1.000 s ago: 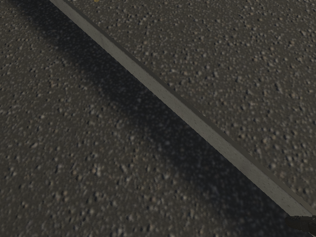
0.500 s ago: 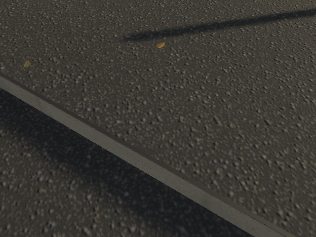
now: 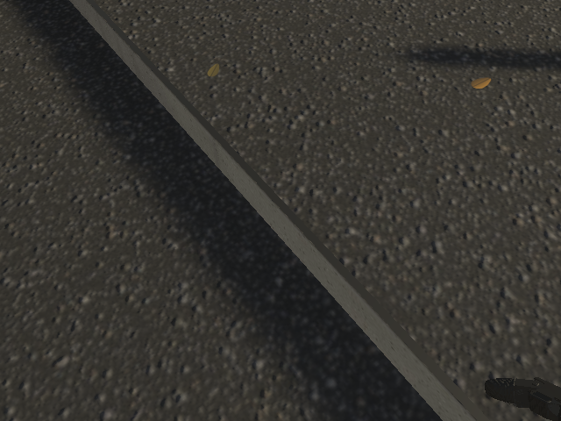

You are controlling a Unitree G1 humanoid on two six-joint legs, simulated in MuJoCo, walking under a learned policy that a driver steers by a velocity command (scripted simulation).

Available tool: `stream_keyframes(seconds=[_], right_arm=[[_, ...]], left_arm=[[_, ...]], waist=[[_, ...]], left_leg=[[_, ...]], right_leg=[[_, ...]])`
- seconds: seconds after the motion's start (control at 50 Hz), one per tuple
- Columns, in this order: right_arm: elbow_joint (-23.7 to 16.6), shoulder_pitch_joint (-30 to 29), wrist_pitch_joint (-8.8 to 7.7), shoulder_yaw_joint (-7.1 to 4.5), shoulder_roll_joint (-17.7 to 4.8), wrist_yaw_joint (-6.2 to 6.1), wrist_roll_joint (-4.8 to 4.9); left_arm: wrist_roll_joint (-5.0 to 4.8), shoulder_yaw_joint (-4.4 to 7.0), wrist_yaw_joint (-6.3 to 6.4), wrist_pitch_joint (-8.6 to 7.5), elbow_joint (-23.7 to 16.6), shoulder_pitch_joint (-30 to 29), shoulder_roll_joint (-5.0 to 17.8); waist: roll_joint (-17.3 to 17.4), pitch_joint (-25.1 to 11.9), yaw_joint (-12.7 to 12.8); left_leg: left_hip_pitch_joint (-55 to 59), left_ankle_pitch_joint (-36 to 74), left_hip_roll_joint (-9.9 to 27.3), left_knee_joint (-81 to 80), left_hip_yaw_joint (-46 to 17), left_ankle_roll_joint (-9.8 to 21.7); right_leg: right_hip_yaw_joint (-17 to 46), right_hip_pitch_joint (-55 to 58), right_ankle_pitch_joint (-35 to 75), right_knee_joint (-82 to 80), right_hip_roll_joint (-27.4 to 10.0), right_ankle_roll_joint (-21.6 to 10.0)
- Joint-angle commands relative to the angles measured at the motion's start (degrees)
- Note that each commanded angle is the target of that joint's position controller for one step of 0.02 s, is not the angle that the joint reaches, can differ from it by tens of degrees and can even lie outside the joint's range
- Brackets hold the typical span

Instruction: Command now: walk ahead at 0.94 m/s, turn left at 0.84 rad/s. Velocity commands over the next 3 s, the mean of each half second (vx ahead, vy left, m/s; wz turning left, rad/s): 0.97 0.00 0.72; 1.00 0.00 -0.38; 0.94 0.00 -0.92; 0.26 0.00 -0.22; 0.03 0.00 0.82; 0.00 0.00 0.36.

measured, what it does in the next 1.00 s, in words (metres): walks ahead: left foot, then right foot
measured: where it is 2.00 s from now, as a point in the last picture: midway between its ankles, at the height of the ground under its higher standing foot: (290, 69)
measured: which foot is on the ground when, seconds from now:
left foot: up 0.00-0.00, down 0.02-0.46, up 0.48-0.88, down 0.90-1.00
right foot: down 0.00-0.02, up 0.04-0.44, down 0.46-0.90, up 0.92-1.00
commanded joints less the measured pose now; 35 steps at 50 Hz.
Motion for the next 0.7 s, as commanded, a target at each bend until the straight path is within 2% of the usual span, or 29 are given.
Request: stream_keyframes(seconds=[0.02,0.04,0.06,0.08,0.1,0.12,0.14,0.16,0.18,0.2,0.24,0.28,0.3,0.34,0.38,0.4,0.42,0.44,0.46,0.48,0.5,0.52,0.54,0.56,0.58,0.6,0.62,0.66,0.7], right_arm=[[3.6,28.0,1.66,-6.82,-14.8,-1.93,0.14],[2.1,22.8,1.37,-7.19,-19.4,-2.85,-0.85],[0.4,23.8,0.13,-5.84,-14.3,-3.0,-1.88],[1.1,24.9,-1.04,-5.23,-11.5,-3.15,-2.81],[1.7,22.6,-2.11,-4.97,-11.1,-2.87,-2.91],[1.0,17.8,-2.63,-4.46,-9.4,-2.88,-2.98],[0.0,14.2,-2.67,-3.94,-8.2,-3.18,-3.52],[-0.3,12.4,-2.52,-3.7,-7.4,-3.42,-3.25],[0.0,12.0,-2.49,-3.44,-6.8,-3.76,-2.43],[0.4,12.3,-2.55,-3.2,-6.5,-4.2,-1.78],[1.4,13.1,-2.6,-3.09,-7.0,-5.33,-1.39],[3.2,14.7,-2.22,-3.02,-7.0,-5.99,-1.35],[4.4,17.4,-2.1,-3.06,-7.0,-5.92,-1.26],[5.9,20.1,-1.71,-2.65,-5.9,-5.73,-1.04],[7.4,21.8,-1.15,-2.51,-5.4,-6.13,-0.85],[8.1,21.9,-0.66,-2.64,-6.0,-6.45,-1.19],[8.4,22.2,-0.48,-3.07,-7.4,-6.58,-1.62],[8.4,20.9,-0.13,-3.34,-8.9,-6.22,-2.82],[7.2,16.8,-0.09,-3.28,-9.3,-5.63,-3.88],[5.4,14.8,-0.68,-1.73,-4.8,-5.4,-5.46],[6.0,29.3,-1.94,0.53,3.9,-4.72,-1.38],[6.8,24.2,-2.11,0.48,-2.0,-5.09,0.65],[4.5,13.1,-2.45,-0.39,-5.7,-4.97,0.18],[2.3,5.7,-3.07,0.09,-4.4,-4.92,-1.59],[1.0,3.6,-3.82,0.12,-2.9,-4.58,-2.56],[0.7,4.5,-4.02,0.26,-1.6,-4.18,-2.52],[0.9,5.8,-3.95,0.41,-0.7,-4.07,-2.33],[0.3,6.0,-3.97,0.84,0.1,-3.99,-3.09],[-2.3,0.9,-4.51,1.27,0.0,-3.52,-4.02]], left_arm=[[-0.67,3.44,0.74,-1.24,-7.2,-7.8,13.7],[-0.66,0.27,-0.23,-3.79,-11.6,-2.6,2.7],[-2.03,0.1,-0.84,-6.99,-13.7,-7.9,6.8],[-3.96,0.66,-0.93,-8.06,-16.5,-16.2,9.0],[-3.71,0.25,-0.64,-8.37,-17.1,-17.2,7.7],[-2.15,0.28,-0.37,-7.98,-16.0,-16.2,7.1],[-1.58,0.6,-0.59,-6.98,-14.9,-13.4,7.1],[-1.18,0.9,-0.76,-5.87,-14.5,-12.4,7.8],[-0.7,1.1,-0.72,-5.03,-14.4,-12.7,8.1],[-0.03,1.03,-0.61,-4.52,-15.0,-14.6,7.8],[1.16,0.51,-0.45,-4.6,-18.4,-22.7,6.6],[0.96,-0.3,-1.04,-4.95,-19.3,-27.5,3.9],[0.39,-0.67,-1.47,-5.11,-19.5,-28.7,2.7],[-0.89,-0.31,-2.03,-5.4,-19.9,-30.6,3.8],[-1.32,0.4,-2.28,-5.57,-20.7,-33.5,5.5],[-1.49,1.02,-2.31,-5.62,-20.7,-32.8,6.7],[-1.74,2.19,-2.05,-5.7,-20.7,-30.5,8.7],[-2.45,3.64,-1.55,-5.6,-19.3,-23.1,11.0],[-3.15,4.55,-0.88,-5.15,-17.7,-12.7,12.8],[-2.32,4.68,-0.19,-4.43,-15.2,2.5,14.8],[-1.14,5.34,-1.75,-4.46,-10.9,4.3,17.8],[-1.44,4.31,-1.93,-4.49,-11.4,3.9,10.4],[-1.3,3.78,-1.41,-3.95,-10.8,0.8,7.4],[-0.7,3.61,-1.83,-3.47,-9.9,0.1,7.9],[-0.28,3.12,-2.3,-3.44,-9.2,-1.3,6.9],[0.33,2.27,-2.6,-3.47,-8.8,-2.4,4.6],[-0.47,1.87,-2.9,-3.33,-8.6,-3.1,3.3],[-2.02,1.95,-2.52,-3.18,-8.2,-3.7,4.0],[-2.3,2.92,-1.19,-3.17,-8.3,-4.7,7.4]], waist=[[-5.2,-11.3,-18.1],[17.7,-14.1,-7.3],[10.5,-24.5,-11.3],[5.0,-14.7,-11.9],[-3.5,-7.3,-7.6],[-5.7,-4.4,-4.1],[-4.0,-2.1,-1.0],[-1.8,0.0,0.3],[-1.3,1.8,0.7],[-1.5,3.6,0.6],[-0.8,7.0,-1.7],[1.5,5.8,-4.5],[2.1,3.6,-6.5],[4.0,2.5,-8.1],[4.6,3.1,-8.9],[5.8,2.3,-8.0],[6.8,0.1,-6.3],[8.1,-4.7,-1.7],[9.2,-10.0,4.9],[3.9,-20.3,10.0],[-27.0,-26.9,0.6],[-19.1,-20.1,4.6],[-10.3,-9.5,6.5],[-0.1,-3.6,5.9],[-0.3,-0.2,3.0],[-1.6,0.5,0.2],[-3.2,0.8,-1.6],[-3.1,2.8,-3.8],[-3.1,5.3,-3.4]], left_leg=[[51.8,-5.0,-3.5,-3.4,-6.5,4.7],[66.6,-22.6,11.3,-13.7,-41.5,16.7],[67.9,-39.9,15.1,-24.9,-59.6,18.0],[59.8,-37.9,14.6,-29.1,-56.8,13.8],[48.4,-30.9,13.2,-29.8,-51.9,12.0],[39.1,-24.1,10.7,-29.3,-45.9,11.2],[32.0,-20.6,7.6,-30.2,-41.1,11.1],[27.4,-19.2,6.0,-31.7,-38.8,11.2],[23.8,-17.4,5.0,-32.7,-36.3,11.1],[19.6,-14.4,3.8,-33.5,-33.3,10.7],[11.6,-7.5,0.2,-34.0,-28.1,9.3],[8.6,-3.2,-2.3,-32.3,-22.5,6.1],[9.1,-4.6,-1.2,-32.4,-22.9,5.3],[17.5,-3.9,1.8,-29.5,-25.8,4.7],[28.1,1.9,4.6,-26.4,-28.1,3.9],[33.2,11.3,5.7,-23.7,-28.4,3.2],[36.9,25.0,6.1,-20.4,-28.1,2.5],[39.7,39.5,6.4,-12.2,-27.4,1.6],[36.3,44.4,5.0,-0.3,-25.2,-0.1],[23.7,29.5,2.4,20.0,-23.5,-0.9],[2.5,-22.6,-8.2,40.6,-20.5,-4.6],[-5.6,-19.7,-2.7,41.9,-19.2,-3.5],[-8.1,-16.4,-0.4,40.3,-17.3,-3.0],[-6.1,-15.0,0.7,37.6,-15.3,-2.8],[-5.7,-13.5,1.9,34.3,-15.0,-3.1],[-3.7,-12.4,3.4,32.4,-15.1,-3.6],[-3.1,-12.2,4.0,29.9,-14.3,-4.3],[-4.0,-12.4,5.7,22.6,-13.7,-6.4],[-2.6,-5.5,6.0,11.0,-13.2,-8.5]], right_leg=[[4.4,-34.1,63.8,46.3,-6.5,-5.9],[11.0,-60.9,1.9,72.8,7.2,-2.5],[26.4,-65.2,3.9,75.8,6.5,-5.5],[26.3,-68.0,7.5,72.3,4.3,-7.1],[25.9,-65.7,10.2,65.9,2.1,-7.6],[26.1,-61.3,11.4,60.9,0.0,-7.3],[26.5,-57.6,12.3,58.3,-1.1,-6.7],[26.0,-56.5,12.5,55.7,-1.6,-5.5],[25.1,-56.0,12.8,52.3,-2.2,-4.3],[23.6,-55.0,14.4,48.3,-2.2,-3.1],[20.2,-51.6,24.2,36.2,-0.3,-1.2],[17.1,-44.0,37.1,23.6,1.9,-0.7],[16.0,-39.4,41.6,21.4,3.1,-0.6],[17.7,-41.3,42.0,17.9,3.2,-1.2],[18.6,-45.0,39.4,12.4,3.1,-2.4],[18.3,-45.0,37.0,11.1,3.7,-3.2],[16.7,-42.1,33.0,10.6,5.4,-4.1],[15.4,-35.3,28.9,11.8,6.4,-5.9],[15.8,-24.5,27.7,12.0,4.1,-8.3],[26.2,-3.5,18.4,18.1,-4.5,-11.0],[62.7,11.8,-3.1,5.0,-18.9,-22.1],[68.9,9.2,-17.5,-1.8,-17.8,-19.4],[57.8,0.9,-9.0,-2.2,-15.4,-17.3],[51.0,-8.4,2.2,-3.0,-11.7,-16.1],[47.2,-14.2,8.7,-3.3,-9.5,-17.2],[44.9,-18.1,11.7,-4.5,-7.6,-17.5],[43.0,-19.7,13.9,-5.5,-6.0,-18.0],[41.5,-24.1,17.5,-6.9,-6.0,-19.0],[38.8,-29.3,23.6,-9.1,-6.1,-18.6]])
